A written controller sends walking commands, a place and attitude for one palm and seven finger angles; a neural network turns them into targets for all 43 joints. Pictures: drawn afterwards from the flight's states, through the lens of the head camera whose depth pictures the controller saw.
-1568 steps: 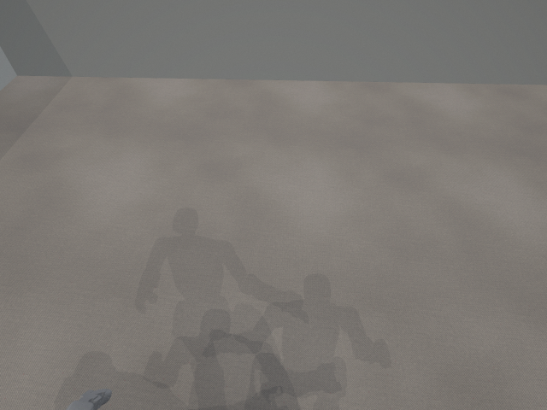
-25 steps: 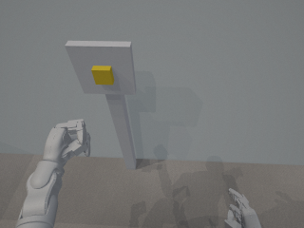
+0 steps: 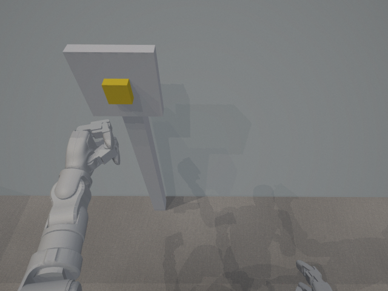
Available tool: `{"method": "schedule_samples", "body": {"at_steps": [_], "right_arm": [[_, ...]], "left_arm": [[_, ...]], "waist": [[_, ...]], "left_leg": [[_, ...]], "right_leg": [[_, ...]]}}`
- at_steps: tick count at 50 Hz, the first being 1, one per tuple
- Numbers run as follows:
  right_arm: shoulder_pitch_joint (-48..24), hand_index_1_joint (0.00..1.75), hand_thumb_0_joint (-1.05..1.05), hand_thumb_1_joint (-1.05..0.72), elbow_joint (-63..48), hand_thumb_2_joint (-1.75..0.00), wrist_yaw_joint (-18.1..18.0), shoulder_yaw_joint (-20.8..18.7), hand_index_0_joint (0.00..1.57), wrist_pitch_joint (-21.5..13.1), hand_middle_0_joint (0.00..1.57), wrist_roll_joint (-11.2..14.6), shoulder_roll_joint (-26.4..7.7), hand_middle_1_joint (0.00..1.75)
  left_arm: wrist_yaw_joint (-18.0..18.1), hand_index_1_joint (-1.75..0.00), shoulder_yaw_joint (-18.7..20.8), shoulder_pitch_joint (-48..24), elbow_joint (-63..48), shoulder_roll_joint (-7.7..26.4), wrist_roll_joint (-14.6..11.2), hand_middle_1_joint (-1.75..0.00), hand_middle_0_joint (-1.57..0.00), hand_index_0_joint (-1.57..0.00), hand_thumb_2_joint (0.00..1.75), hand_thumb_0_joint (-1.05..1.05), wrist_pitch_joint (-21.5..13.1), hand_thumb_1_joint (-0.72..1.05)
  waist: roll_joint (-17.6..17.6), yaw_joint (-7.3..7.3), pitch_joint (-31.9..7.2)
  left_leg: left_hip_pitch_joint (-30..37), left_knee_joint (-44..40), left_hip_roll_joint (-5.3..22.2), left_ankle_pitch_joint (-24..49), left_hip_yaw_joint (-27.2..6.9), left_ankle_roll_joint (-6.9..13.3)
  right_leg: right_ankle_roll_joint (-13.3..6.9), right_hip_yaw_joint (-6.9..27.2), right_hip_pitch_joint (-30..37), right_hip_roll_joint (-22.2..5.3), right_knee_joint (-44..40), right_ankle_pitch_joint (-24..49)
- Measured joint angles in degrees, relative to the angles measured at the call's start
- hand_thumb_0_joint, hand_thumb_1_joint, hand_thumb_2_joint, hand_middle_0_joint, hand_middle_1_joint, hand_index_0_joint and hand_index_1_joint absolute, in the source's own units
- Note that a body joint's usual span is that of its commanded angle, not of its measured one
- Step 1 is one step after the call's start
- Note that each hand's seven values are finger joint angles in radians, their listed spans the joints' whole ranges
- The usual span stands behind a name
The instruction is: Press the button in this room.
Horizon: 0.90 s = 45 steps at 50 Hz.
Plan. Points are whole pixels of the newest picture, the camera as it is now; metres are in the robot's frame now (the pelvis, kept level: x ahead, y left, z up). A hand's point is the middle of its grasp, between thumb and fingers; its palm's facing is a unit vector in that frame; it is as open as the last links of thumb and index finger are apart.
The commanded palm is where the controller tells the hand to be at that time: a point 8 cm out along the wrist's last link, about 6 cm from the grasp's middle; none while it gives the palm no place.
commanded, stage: aim a knuckle at the button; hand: left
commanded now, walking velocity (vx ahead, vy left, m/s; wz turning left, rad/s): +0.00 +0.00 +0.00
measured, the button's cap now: (118, 90) +0.54 +0.20 +0.10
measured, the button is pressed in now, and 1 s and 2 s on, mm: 0 0 0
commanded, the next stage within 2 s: press the button with the knuckle in 1.76 s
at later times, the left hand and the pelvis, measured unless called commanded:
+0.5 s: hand (127, 123) +0.46 +0.17 +0.07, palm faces +0.03 -1.00 -0.01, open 3.1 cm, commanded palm +0.42 +0.23 +0.07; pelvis +0.00 +0.01 -0.01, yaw -2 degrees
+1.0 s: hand (129, 126) +0.45 +0.17 +0.07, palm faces +0.01 -1.00 +0.00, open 3.1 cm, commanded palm +0.42 +0.22 +0.07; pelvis -0.01 +0.01 -0.01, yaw -1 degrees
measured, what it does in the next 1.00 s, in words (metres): stands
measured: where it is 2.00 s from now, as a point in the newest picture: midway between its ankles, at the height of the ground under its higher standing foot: outside the picture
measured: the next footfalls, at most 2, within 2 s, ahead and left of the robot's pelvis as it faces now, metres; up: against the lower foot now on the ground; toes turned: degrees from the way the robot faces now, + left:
none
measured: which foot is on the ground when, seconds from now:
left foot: down 0.00-1.00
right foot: down 0.00-1.00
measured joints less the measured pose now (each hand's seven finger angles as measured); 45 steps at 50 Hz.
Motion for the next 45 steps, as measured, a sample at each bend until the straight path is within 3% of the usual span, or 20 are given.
{"method": "schedule_samples", "body": {"at_steps": [6, 18, 25, 30, 36, 41, 45], "right_arm": [[1.37, 0.3, 0.01, -0.9, -0.7, -0.9, 0.62, -0.08, 0.2, 2.15, 0.2, -0.18, 0.04, 0.3], [3.96, 0.3, 0.01, -0.9, 1.65, -0.9, 1.32, -0.76, 0.2, 4.96, 0.2, -0.84, -0.26, 0.3], [5.46, 0.3, 0.01, -0.9, 0.64, -0.9, 1.89, -0.94, 0.2, 6.82, 0.2, -1.45, -0.19, 0.3], [7.22, 0.3, 0.01, -0.9, -0.18, -0.9, 2.35, -1.29, 0.2, 8.04, 0.2, -1.33, -0.11, 0.3], [7.04, 0.3, 0.01, -0.9, -0.61, -0.9, 2.05, -1.11, 0.2, 8.87, 0.2, -0.68, 0.03, 0.3], [5.01, 0.3, 0.01, -0.9, -0.19, -0.9, 1.72, -1.16, 0.2, 8.19, 0.2, -0.66, -0.05, 0.3], [3.23, 0.3, 0.01, -0.9, 0.04, -0.9, 1.7, -0.9, 0.2, 7.68, 0.2, -0.82, 0.06, 0.3]], "left_arm": [[0.57, -1.5, 1.66, -4.74, 7.13, 1.26, 0.97, -1.5, -1.3, -1.3, 0.9, 0.02, 0.0, 0.9], [1.28, -1.5, 2.92, -17.04, 20.49, 3.03, 3.01, -1.5, -1.3, -1.3, 0.9, 0.02, -5.03, 0.9], [2.01, -1.5, 7.01, -19.81, 24.87, 4.7, 4.35, -1.5, -1.3, -1.3, 0.9, 0.02, -6.23, 0.9], [1.34, -1.5, 7.78, -16.02, 21.81, 4.79, 3.76, -1.5, -1.3, -1.3, 0.9, 0.02, -7.54, 0.9], [0.28, -1.5, 6.55, -14.11, 21.52, 4.9, 2.68, -1.5, -1.3, -1.3, 0.9, 0.02, -6.35, 0.9], [0.83, -1.5, 3.82, -15.84, 21.44, 3.44, 2.52, -1.5, -1.3, -1.3, 0.9, 0.02, -7.35, 0.9], [1.91, -1.5, 2.98, -18.87, 23.43, 2.65, 3.23, -1.5, -1.3, -1.3, 0.9, 0.02, -7.76, 0.9]], "waist": [[0.14, -1.07, -0.65], [-0.14, -2.65, -1.28], [-0.38, -4.39, -1.9], [0.0, -4.06, -2.71], [0.09, -3.33, -2.56], [0.09, -2.63, -1.82], [-0.29, -2.88, -1.98]], "left_leg": [[-1.55, 0.62, 0.24, -0.27, 0.45, 0.09], [-6.97, 3.9, 0.4, -1.17, 0.31, 0.37], [-8.96, 4.8, 0.87, -1.55, 1.42, 0.53], [-8.31, 4.36, 1.24, -1.74, 2.01, 0.58], [-7.69, 4.22, 1.17, -1.58, 1.3, 0.65], [-8.52, 5.15, 0.8, -1.53, 0.46, 0.82], [-9.4, 5.78, 0.54, -1.58, 0.31, 0.93]], "right_leg": [[0.05, 0.5, -1.73, 0.22, 0.46, 0.04], [0.17, 0.55, -6.84, 0.18, 3.04, -0.42], [0.23, 1.73, -9.47, 0.64, 4.0, -0.32], [0.34, 2.31, -9.05, 1.08, 3.37, -0.12], [0.39, 1.61, -7.77, 1.03, 2.57, 0.12], [0.52, 0.84, -7.94, 0.62, 2.98, 0.14], [0.61, 0.74, -8.76, 0.31, 3.72, -0.02]]}}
